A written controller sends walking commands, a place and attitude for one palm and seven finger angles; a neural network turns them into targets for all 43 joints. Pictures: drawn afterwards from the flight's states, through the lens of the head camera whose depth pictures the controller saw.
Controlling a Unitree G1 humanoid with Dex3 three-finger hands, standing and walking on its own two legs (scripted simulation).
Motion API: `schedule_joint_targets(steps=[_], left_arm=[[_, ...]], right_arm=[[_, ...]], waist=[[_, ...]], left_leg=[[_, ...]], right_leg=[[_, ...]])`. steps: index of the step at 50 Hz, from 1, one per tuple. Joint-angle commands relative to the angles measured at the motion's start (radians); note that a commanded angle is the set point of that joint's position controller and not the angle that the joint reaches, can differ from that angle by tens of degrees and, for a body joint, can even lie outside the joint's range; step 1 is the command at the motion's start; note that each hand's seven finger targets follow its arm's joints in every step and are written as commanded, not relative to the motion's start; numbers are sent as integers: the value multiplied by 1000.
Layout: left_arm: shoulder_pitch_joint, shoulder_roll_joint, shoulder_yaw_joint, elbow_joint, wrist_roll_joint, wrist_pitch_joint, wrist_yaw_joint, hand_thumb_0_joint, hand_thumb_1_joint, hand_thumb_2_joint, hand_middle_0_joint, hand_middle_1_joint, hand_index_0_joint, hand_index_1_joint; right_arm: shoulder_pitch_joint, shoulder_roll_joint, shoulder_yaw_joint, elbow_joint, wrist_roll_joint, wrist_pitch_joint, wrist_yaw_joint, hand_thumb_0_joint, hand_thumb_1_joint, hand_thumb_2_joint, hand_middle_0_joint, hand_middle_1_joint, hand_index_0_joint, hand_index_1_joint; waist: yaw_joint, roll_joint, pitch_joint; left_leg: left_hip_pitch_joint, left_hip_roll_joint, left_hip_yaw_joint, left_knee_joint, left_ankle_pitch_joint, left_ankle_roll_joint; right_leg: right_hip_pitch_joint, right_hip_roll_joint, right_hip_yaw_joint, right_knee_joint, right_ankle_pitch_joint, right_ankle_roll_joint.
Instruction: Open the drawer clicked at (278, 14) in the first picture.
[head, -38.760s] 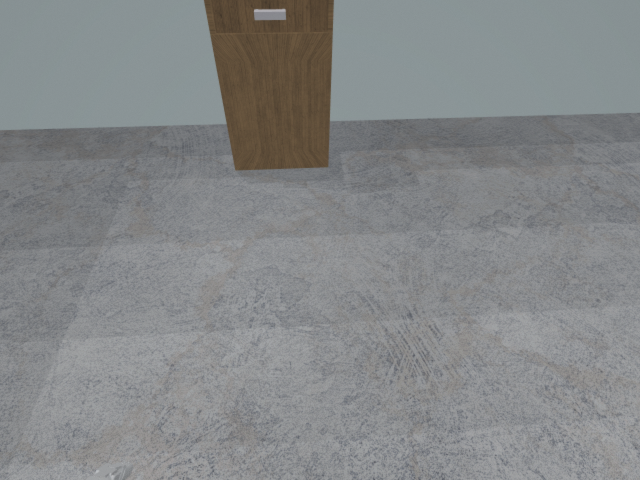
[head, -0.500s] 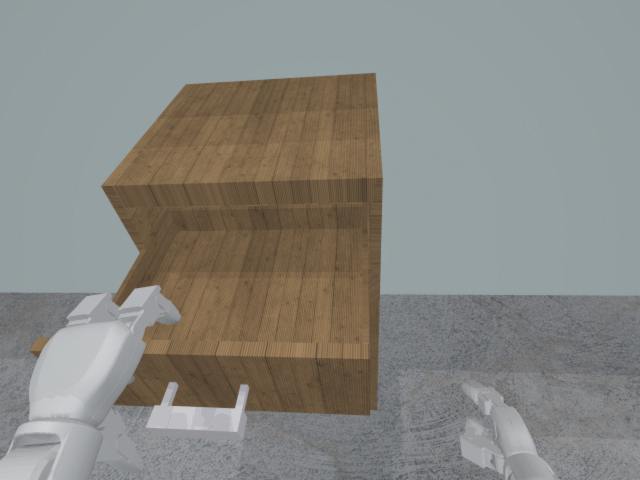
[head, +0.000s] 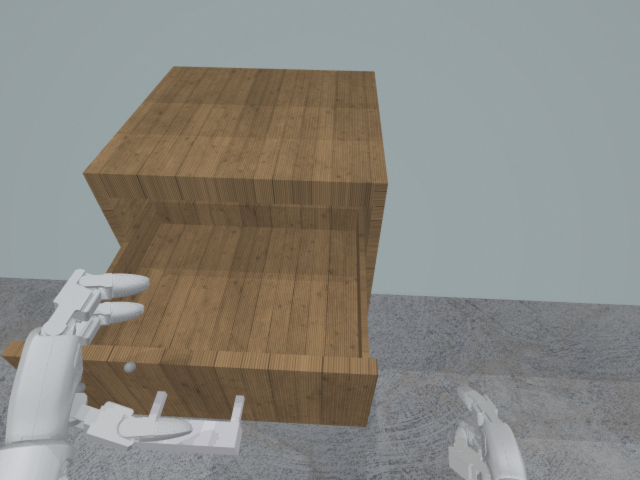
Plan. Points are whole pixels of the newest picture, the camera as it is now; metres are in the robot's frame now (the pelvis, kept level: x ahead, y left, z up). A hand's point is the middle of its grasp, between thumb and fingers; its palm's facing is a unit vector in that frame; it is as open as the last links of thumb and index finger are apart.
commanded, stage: draw the hand back to the body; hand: left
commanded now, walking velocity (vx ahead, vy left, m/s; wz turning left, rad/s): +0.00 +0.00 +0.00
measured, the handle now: (195, 417) +0.19 +0.19 -0.02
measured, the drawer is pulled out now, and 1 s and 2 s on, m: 0.29 0.29 0.29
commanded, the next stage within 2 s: step back with the hand held close in 0.78 s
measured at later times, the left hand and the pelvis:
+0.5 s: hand (93, 343) +0.18 +0.24 +0.16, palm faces +0.41 -0.81 -0.43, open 9.3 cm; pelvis +0.01 +0.00 +0.00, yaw +1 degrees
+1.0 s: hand (95, 349) +0.18 +0.23 +0.17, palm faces +0.41 -0.79 -0.45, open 7.4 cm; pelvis -0.01 -0.02 +0.00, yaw +1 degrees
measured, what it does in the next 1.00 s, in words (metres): stands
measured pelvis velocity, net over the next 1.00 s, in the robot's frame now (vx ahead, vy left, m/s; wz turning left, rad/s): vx -0.01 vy -0.02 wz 0.03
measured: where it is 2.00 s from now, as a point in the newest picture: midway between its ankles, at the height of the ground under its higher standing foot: outside the picture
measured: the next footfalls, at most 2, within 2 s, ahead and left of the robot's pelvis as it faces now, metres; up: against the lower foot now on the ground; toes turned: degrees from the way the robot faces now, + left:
none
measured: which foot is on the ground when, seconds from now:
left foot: down 0.00-1.00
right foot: down 0.00-1.00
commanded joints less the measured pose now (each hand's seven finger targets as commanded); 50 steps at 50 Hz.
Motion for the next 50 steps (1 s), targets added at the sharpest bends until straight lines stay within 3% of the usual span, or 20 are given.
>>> schedule_joint_targets(steps=[1,3,7,13,16,18,20,24,26,27,29,35,38,41,42,44,45,46,47,50], left_arm=[[-89,139,129,-241,-42,-95,27,0,-80,480,-270,-930,-270,-930],[-77,122,139,-158,-45,-92,21,0,-10,510,-265,-885,-265,-885],[-74,120,160,-121,-60,-89,4,0,130,570,-255,-795,-255,-795],[-52,164,207,-192,-60,-100,7,0,340,660,-240,-660,-240,-660],[-52,171,218,-188,-60,-94,11,0,445,705,-232,-592,-232,-592],[-72,179,235,-163,-57,-90,17,0,515,735,-228,-548,-228,-548],[-83,168,232,-117,-64,-82,18,0,585,765,-223,-502,-223,-502],[-112,171,248,-57,-67,-79,20,0,725,825,-213,-413,-213,-413],[-113,155,223,-71,-66,-80,14,0,795,855,-207,-367,-207,-367],[-131,154,213,-102,-66,-84,12,0,830,870,-205,-345,-205,-345],[-113,159,212,-101,-64,-87,15,0,900,900,-200,-300,-200,-300],[-110,188,242,-100,-65,-87,20,0,900,900,-200,-300,-200,-300],[-124,185,245,-75,-65,-88,19,0,900,900,-200,-300,-200,-300],[-119,173,236,-63,-70,-88,14,0,900,900,-200,-300,-200,-300],[-132,174,233,-77,-71,-91,12,0,900,900,-200,-300,-200,-300],[-112,169,230,-63,-70,-93,13,0,900,900,-200,-300,-200,-300],[-239,307,377,-169,-79,-139,19,0,900,900,-200,-300,-200,-300],[-144,231,327,-72,-75,-145,8,0,900,900,-200,-300,-200,-300],[-160,249,323,-114,-73,-153,5,0,900,900,-200,-300,-200,-300],[-44,177,270,-61,-67,-152,-4,0,900,900,-200,-300,-200,-300]], right_arm=[[-144,-103,-39,-138,-5,-85,-3,0,-900,-900,200,300,200,300],[-144,-108,-43,-111,-8,-78,1,0,-900,-900,200,300,200,300],[-164,-113,-58,-113,-4,-58,5,0,-900,-900,200,300,200,300],[-166,-114,-66,-113,-3,-50,7,0,-900,-900,200,300,200,300],[-160,-115,-69,-109,1,-43,6,0,-900,-900,200,300,200,300],[-160,-114,-69,-101,1,-39,1,0,-900,-900,200,300,200,300],[-157,-116,-72,-99,5,-26,-1,0,-900,-900,200,300,200,300],[-164,-122,-77,-98,6,-11,-9,0,-900,-900,200,300,200,300],[-170,-122,-75,-105,7,-11,-6,0,-900,-900,200,300,200,300],[-176,-127,-74,-107,8,-16,-4,0,-900,-900,200,300,200,300],[-171,-123,-71,-106,5,-21,-2,0,-900,-900,200,300,200,300],[-175,-119,-71,-104,3,-23,-4,0,-900,-900,200,300,200,300],[-178,-117,-70,-96,5,-20,-6,0,-900,-900,200,300,200,300],[-177,-117,-72,-103,7,-15,-4,0,-900,-900,200,300,200,300],[-186,-121,-72,-101,9,-19,-4,0,-900,-900,200,300,200,300],[-180,-118,-73,-102,8,-19,-3,0,-900,-900,200,300,200,300],[-128,-148,-76,-134,18,-2,4,0,-900,-900,200,300,200,300],[-141,-130,-78,-106,12,11,4,0,-900,-900,200,300,200,300],[-153,-142,-80,-118,12,13,6,0,-900,-900,200,300,200,300],[-155,-147,-91,-123,13,36,8,0,-900,-900,200,300,200,300]], waist=[[-12,119,-27],[-14,75,11],[-11,-8,-25],[-5,42,-140],[-10,24,-140],[-12,57,-110],[-18,10,-77],[-18,-18,-57],[-18,3,-59],[-19,55,-71],[-14,36,-82],[-9,0,-73],[-14,37,-36],[-13,3,-38],[-15,40,-32],[-14,2,-47],[-45,-1,28],[-54,-52,16],[-53,-23,13],[-61,-32,-56]], left_leg=[[40,50,-1,-96,295,-10],[24,48,-2,-94,301,-9],[34,58,-4,-97,347,-7],[81,52,12,-82,433,-8],[88,55,12,-80,449,-10],[78,51,14,-85,435,-13],[71,53,12,-92,386,-11],[66,48,16,-99,332,-2],[75,48,17,-99,329,0],[83,43,18,-100,331,-1],[82,44,13,-104,338,-2],[81,43,17,-104,324,2],[70,40,17,-108,287,-1],[71,44,17,-108,269,2],[70,40,16,-109,266,1],[74,42,15,-108,262,4],[-1,47,-17,-64,220,27],[1,44,-29,-44,210,28],[7,40,-28,-41,211,26],[-1,46,-23,-18,285,24]], right_leg=[[-38,-38,-34,-81,234,-19],[-44,-27,-43,-96,249,-20],[-16,-30,-41,-91,303,-16],[28,-40,-37,-83,383,-12],[17,-38,-41,-85,390,-9],[8,-39,-41,-93,382,-9],[-13,-37,-44,-103,349,-6],[-23,-39,-39,-118,319,-2],[-26,-41,-35,-119,315,-2],[-22,-41,-30,-125,312,-7],[-12,-42,-36,-116,313,-6],[-14,-40,-31,-128,316,-5],[-31,-40,-27,-144,279,-5],[-36,-39,-28,-145,258,-1],[-37,-39,-22,-151,258,-5],[-34,-40,-25,-147,252,0],[-117,-83,61,-205,304,3],[-120,-102,61,-210,319,0],[-132,-113,75,-212,347,-5],[-93,-123,60,-167,408,-5]])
